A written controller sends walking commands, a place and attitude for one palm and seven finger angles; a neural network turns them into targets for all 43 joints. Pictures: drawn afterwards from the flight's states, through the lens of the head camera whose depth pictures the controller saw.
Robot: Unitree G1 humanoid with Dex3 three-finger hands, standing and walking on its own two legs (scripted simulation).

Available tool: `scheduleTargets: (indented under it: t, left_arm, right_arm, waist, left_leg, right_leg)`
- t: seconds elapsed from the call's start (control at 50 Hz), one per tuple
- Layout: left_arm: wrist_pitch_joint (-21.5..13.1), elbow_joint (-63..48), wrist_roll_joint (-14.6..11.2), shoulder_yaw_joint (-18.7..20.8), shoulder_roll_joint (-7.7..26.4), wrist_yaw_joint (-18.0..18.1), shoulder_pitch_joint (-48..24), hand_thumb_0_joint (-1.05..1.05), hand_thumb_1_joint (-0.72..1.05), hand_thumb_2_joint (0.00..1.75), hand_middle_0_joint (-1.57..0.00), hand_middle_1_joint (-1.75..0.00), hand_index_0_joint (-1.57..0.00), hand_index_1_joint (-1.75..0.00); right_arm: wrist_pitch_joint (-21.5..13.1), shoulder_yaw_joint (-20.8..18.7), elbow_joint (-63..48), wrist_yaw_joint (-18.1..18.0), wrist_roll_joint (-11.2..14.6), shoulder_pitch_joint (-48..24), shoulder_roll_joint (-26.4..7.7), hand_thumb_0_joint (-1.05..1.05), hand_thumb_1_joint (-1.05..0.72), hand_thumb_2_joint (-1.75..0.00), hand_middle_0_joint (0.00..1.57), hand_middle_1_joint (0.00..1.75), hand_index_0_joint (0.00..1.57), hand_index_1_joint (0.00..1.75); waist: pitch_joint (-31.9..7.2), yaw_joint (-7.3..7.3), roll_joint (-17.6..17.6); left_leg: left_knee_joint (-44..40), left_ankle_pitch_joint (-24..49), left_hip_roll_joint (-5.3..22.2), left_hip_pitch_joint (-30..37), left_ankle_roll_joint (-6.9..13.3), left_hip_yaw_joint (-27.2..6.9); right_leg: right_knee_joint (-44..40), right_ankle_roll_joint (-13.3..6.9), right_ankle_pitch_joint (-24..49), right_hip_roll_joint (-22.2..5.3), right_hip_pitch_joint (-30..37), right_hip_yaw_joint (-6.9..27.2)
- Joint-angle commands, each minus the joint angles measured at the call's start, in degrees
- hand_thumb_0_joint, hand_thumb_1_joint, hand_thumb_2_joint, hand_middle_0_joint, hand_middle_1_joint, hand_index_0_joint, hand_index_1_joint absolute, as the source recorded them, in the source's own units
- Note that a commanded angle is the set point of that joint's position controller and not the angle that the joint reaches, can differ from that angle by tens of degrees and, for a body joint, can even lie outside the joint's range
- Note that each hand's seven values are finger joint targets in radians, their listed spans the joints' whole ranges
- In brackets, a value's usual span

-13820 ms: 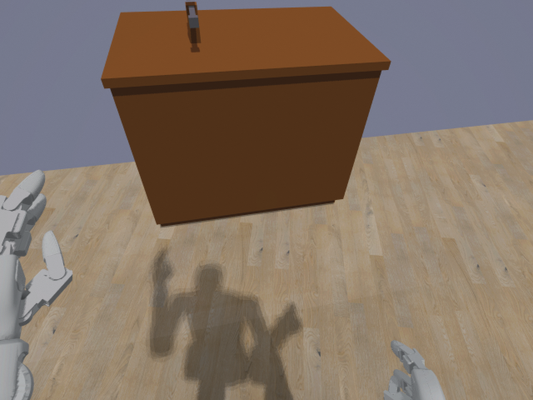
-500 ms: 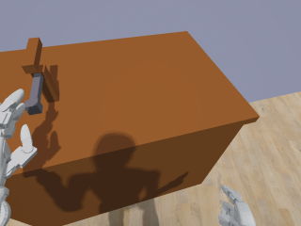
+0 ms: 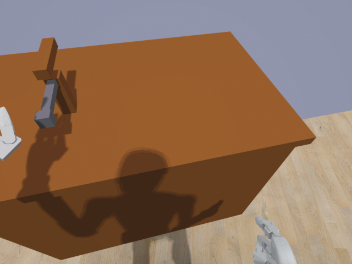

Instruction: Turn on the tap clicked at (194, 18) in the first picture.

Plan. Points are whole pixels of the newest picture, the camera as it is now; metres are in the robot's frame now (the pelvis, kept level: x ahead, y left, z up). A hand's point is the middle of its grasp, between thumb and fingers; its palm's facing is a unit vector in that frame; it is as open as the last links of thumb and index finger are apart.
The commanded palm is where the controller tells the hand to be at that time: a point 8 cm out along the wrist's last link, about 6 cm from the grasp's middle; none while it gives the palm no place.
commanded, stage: come to a stop and stand still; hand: left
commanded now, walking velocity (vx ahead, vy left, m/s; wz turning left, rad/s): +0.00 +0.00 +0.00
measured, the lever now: (45, 119) +0.35 +0.31 +0.14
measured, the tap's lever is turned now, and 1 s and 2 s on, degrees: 0 0 0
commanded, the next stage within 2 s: look again from close up in 0.84 s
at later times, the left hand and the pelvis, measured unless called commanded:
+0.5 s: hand out of the picture +0.23 +0.31 +0.17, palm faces +0.38 -0.85 -0.36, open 7.4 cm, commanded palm +0.17 +0.35 +0.18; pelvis +0.00 +0.07 +0.01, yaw -1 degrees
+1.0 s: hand out of the picture +0.21 +0.32 +0.16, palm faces +0.38 -0.85 -0.36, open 7.4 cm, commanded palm +0.15 +0.35 +0.18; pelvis -0.01 +0.08 +0.01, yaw -1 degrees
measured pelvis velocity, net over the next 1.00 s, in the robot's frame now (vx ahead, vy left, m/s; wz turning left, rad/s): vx -0.01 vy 0.08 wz -0.01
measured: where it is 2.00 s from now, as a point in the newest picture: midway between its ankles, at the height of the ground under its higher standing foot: outside the picture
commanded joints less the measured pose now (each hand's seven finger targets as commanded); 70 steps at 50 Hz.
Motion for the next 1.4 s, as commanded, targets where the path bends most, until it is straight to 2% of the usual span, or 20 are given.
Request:
scheduleTargets:
  t: [0.0, 0.04, 0.06, 0.14, 0.16, 0.18, 0.24, 0.26, 0.28, 0.38, 0.44, 0.56, 0.58, 0.72, 0.84, 1.06, 1.16, 1.18, 1.26, 1.38]
  left_arm:
    - [-3.5, -10.8, -0.6, 0.2, 0.4, -0.3, 10.4, 0.00, 0.90, 0.90, -0.20, -0.30, -0.20, -0.30]
    - [-3.3, -13.3, -0.1, 0.9, 0.7, 0.2, 11.6, 0.00, 0.90, 0.90, -0.20, -0.30, -0.20, -0.30]
    - [-3.3, -15.4, -0.1, 2.3, 3.0, 0.8, 11.0, 0.00, 0.90, 0.90, -0.20, -0.30, -0.20, -0.30]
    - [-3.1, -18.0, 1.3, 4.3, 3.4, 1.6, 6.5, 0.00, 0.90, 0.90, -0.20, -0.30, -0.20, -0.30]
    - [-3.2, -20.9, 1.5, 5.8, 6.1, 2.1, 3.8, 0.00, 0.90, 0.90, -0.20, -0.30, -0.20, -0.30]
    - [-2.9, -19.3, 1.6, 4.2, 3.2, 2.1, 3.9, 0.00, 0.90, 0.90, -0.20, -0.30, -0.20, -0.30]
    - [-2.1, -20.0, 2.1, 2.5, 1.7, 2.2, 3.2, 0.00, 0.90, 0.90, -0.20, -0.30, -0.20, -0.30]
    - [-2.1, -21.3, 2.3, 3.4, 2.8, 2.5, 3.1, 0.00, 0.90, 0.90, -0.20, -0.30, -0.20, -0.30]
    - [-1.9, -19.9, 2.3, 1.6, 0.2, 2.3, 4.4, 0.00, 0.90, 0.90, -0.20, -0.30, -0.20, -0.30]
    - [-1.2, -19.0, 3.0, 0.0, -2.1, 2.1, 9.1, 0.00, 0.90, 0.90, -0.20, -0.30, -0.20, -0.30]
    - [-0.9, -18.4, 2.9, 0.4, -1.5, 1.9, 8.4, 0.00, 0.90, 0.90, -0.20, -0.30, -0.20, -0.30]
    - [-1.1, -21.4, 3.2, 1.6, 0.6, 2.2, 5.9, 0.00, 0.90, 0.90, -0.20, -0.30, -0.20, -0.30]
    - [-1.1, -19.8, 3.0, 0.0, -1.3, 2.0, 6.3, 0.00, 0.90, 0.90, -0.20, -0.30, -0.20, -0.30]
    - [-1.1, -20.3, 3.4, -0.7, -1.2, 2.5, 4.9, 0.00, 0.90, 0.90, -0.20, -0.30, -0.20, -0.30]
    - [-1.1, -18.5, 3.3, -0.5, -1.1, 2.6, 6.8, 0.00, 0.90, 0.90, -0.20, -0.30, -0.20, -0.30]
    - [-1.5, -19.7, 2.7, 0.8, 0.7, 2.7, 8.4, 0.00, 0.90, 0.90, -0.20, -0.30, -0.20, -0.30]
    - [-1.4, -18.0, 2.5, 0.2, 0.0, 2.5, 8.2, 0.00, 0.90, 0.90, -0.20, -0.30, -0.20, -0.30]
    - [-1.5, -17.1, 2.3, -1.5, -1.9, 2.3, 8.0, 0.00, 0.90, 0.90, -0.20, -0.30, -0.20, -0.30]
    - [-1.4, -18.1, 2.3, -0.2, -0.1, 2.4, 7.5, 0.00, 0.90, 0.90, -0.20, -0.30, -0.20, -0.30]
    - [-1.1, -18.3, 2.0, -2.1, -1.7, 2.1, 5.7, 0.00, 0.90, 0.90, -0.20, -0.30, -0.20, -0.30]
  right_arm:
    - [-4.4, -4.4, -9.6, 2.4, 0.4, -3.6, -7.5, 0.00, -0.90, -0.90, 0.20, 0.30, 0.20, 0.30]
    - [-4.8, -4.2, -9.2, 2.3, 0.3, -5.3, -7.1, 0.00, -0.90, -0.90, 0.20, 0.30, 0.20, 0.30]
    - [-4.6, -4.0, -8.7, 2.0, 0.3, -6.9, -7.3, 0.00, -0.90, -0.90, 0.20, 0.30, 0.20, 0.30]
    - [-4.1, -3.6, -8.5, 0.2, -0.9, -7.8, -6.8, 0.00, -0.90, -0.90, 0.20, 0.30, 0.20, 0.30]
    - [-3.7, -3.5, -8.4, -0.2, -0.8, -8.5, -7.0, 0.00, -0.90, -0.90, 0.20, 0.30, 0.20, 0.30]
    - [-3.5, -3.4, -8.3, -0.5, -1.1, -7.8, -6.5, 0.00, -0.90, -0.90, 0.20, 0.30, 0.20, 0.30]
    - [-3.6, -3.5, -8.8, -0.6, -0.7, -7.5, -6.5, 0.00, -0.90, -0.90, 0.20, 0.30, 0.20, 0.30]
    - [-3.6, -3.4, -8.7, -0.7, -0.7, -7.9, -6.4, 0.00, -0.90, -0.90, 0.20, 0.30, 0.20, 0.30]
    - [-3.4, -3.4, -8.7, -0.6, -0.9, -7.3, -6.4, 0.00, -0.90, -0.90, 0.20, 0.30, 0.20, 0.30]
    - [-2.8, -3.6, -8.8, -0.1, -0.9, -6.6, -6.3, 0.00, -0.90, -0.90, 0.20, 0.30, 0.20, 0.30]
    - [-2.1, -3.5, -9.2, -0.1, -0.7, -6.9, -6.2, 0.00, -0.90, -0.90, 0.20, 0.30, 0.20, 0.30]
    - [-1.4, -3.2, -9.6, -0.6, -0.7, -7.7, -6.0, 0.00, -0.90, -0.90, 0.20, 0.30, 0.20, 0.30]
    - [-1.2, -3.0, -9.5, -0.6, -1.0, -7.5, -5.8, 0.00, -0.90, -0.90, 0.20, 0.30, 0.20, 0.30]
    - [-2.0, -3.1, -9.2, -0.7, -1.0, -7.3, -5.8, 0.00, -0.90, -0.90, 0.20, 0.30, 0.20, 0.30]
    - [-1.8, -3.4, -9.2, -0.7, -0.6, -7.4, -5.6, 0.00, -0.90, -0.90, 0.20, 0.30, 0.20, 0.30]
    - [-2.0, -3.6, -8.9, -1.3, 0.0, -7.9, -5.8, 0.00, -0.90, -0.90, 0.20, 0.30, 0.20, 0.30]
    - [-1.9, -3.7, -8.6, -1.5, 0.2, -7.7, -6.0, 0.00, -0.90, -0.90, 0.20, 0.30, 0.20, 0.30]
    - [-1.8, -3.6, -8.5, -1.5, -0.1, -7.2, -6.0, 0.00, -0.90, -0.90, 0.20, 0.30, 0.20, 0.30]
    - [-2.0, -3.8, -8.5, -1.7, 0.4, -7.8, -6.0, 0.00, -0.90, -0.90, 0.20, 0.30, 0.20, 0.30]
    - [-1.9, -3.3, -8.3, -1.8, -0.2, -7.6, -5.3, 0.00, -0.90, -0.90, 0.20, 0.30, 0.20, 0.30]
  waist:
    - [-12.0, 0.44, -4.9]
    - [-10.3, 0.09, -5.9]
    - [-10.7, -0.04, -1.8]
    - [-7.7, -0.99, 0.3]
    - [-9.0, -1.04, 2.4]
    - [-9.3, -1.28, 3.7]
    - [-9.8, -1.20, 6.9]
    - [-11.3, -0.97, 6.5]
    - [-11.2, -1.09, 5.6]
    - [-11.3, -1.10, 5.0]
    - [-9.0, -1.43, 2.8]
    - [-10.0, -1.22, 5.2]
    - [-9.1, -1.21, 5.7]
    - [-8.3, -1.01, 5.6]
    - [-8.0, -1.16, 3.2]
    - [-8.9, -1.05, 3.6]
    - [-7.6, -1.16, 4.0]
    - [-7.3, -1.25, 2.8]
    - [-7.8, -1.16, 2.5]
    - [-7.0, -1.18, 4.2]
  left_leg:
    - [0.0, 6.9, -0.7, 3.9, 3.2, 1.9]
    - [-1.6, 6.7, 0.0, 5.9, 3.3, 1.6]
    - [-3.2, 6.9, 0.3, 7.8, 3.4, 1.4]
    - [-6.7, 4.3, 1.4, 6.1, 3.4, -1.3]
    - [-7.2, 5.2, 1.6, 7.4, 3.5, -1.6]
    - [-7.8, 5.9, 1.8, 7.0, 3.6, -2.0]
    - [-8.6, 7.4, 2.3, 7.4, 3.4, -2.8]
    - [-8.5, 10.1, 2.7, 8.9, 3.6, -3.0]
    - [-8.7, 10.9, 3.0, 8.7, 3.6, -3.3]
    - [-9.0, 14.5, 3.8, 9.7, 3.3, -3.7]
    - [-10.4, 10.4, 4.1, 7.3, 2.8, -4.4]
    - [-12.5, 7.0, 4.1, 8.3, 1.9, -5.1]
    - [-13.4, 4.9, 4.4, 7.5, 1.8, -5.7]
    - [-16.4, -3.1, 4.8, 6.7, 1.1, -7.3]
    - [-15.3, -3.4, 3.9, 5.5, 1.8, -6.1]
    - [-12.8, 1.7, 2.9, 6.9, 2.4, -4.6]
    - [-12.7, 0.3, 2.7, 6.2, 2.8, -4.5]
    - [-12.5, -0.5, 2.7, 5.8, 3.0, -4.6]
    - [-12.3, 0.6, 2.6, 6.7, 3.1, -4.6]
    - [-16.6, -2.5, 4.9, 7.0, 2.7, -6.8]
  right_leg:
    - [-5.2, 4.9, 21.7, -11.6, 5.7, 10.5]
    - [-5.8, 5.2, 18.3, -11.1, 2.8, 9.3]
    - [-5.3, 4.4, 15.7, -10.5, 1.8, 9.2]
    - [-6.7, 3.4, 8.8, -9.0, 1.5, 9.0]
    - [-6.1, 3.2, 9.3, -9.0, 1.9, 8.9]
    - [-5.8, 3.2, 9.6, -8.8, 3.1, 7.9]
    - [-5.7, 3.1, 10.6, -8.6, 4.7, 7.2]
    - [-4.9, 3.3, 11.8, -8.4, 5.0, 6.3]
    - [-4.9, 3.5, 12.0, -8.1, 5.1, 5.2]
    - [-4.5, 4.0, 11.9, -7.7, 4.2, 3.4]
    - [-5.2, 4.1, 9.7, -7.8, 4.0, 3.6]
    - [-4.5, 3.9, 8.0, -7.8, 3.8, 3.5]
    - [-4.6, 4.1, 6.4, -7.5, 3.1, 3.2]
    - [-5.2, 4.1, 4.2, -7.4, 3.6, 3.6]
    - [-7.0, 3.8, 5.2, -8.4, 5.1, 4.6]
    - [-7.6, 3.5, 7.9, -9.5, 5.0, 5.7]
    - [-8.6, 3.4, 6.8, -9.8, 4.2, 6.7]
    - [-8.8, 3.5, 6.3, -9.3, 4.1, 6.4]
    - [-9.0, 3.4, 6.6, -9.9, 4.2, 7.1]
    - [-8.1, 4.0, 5.1, -7.3, 3.6, 5.3]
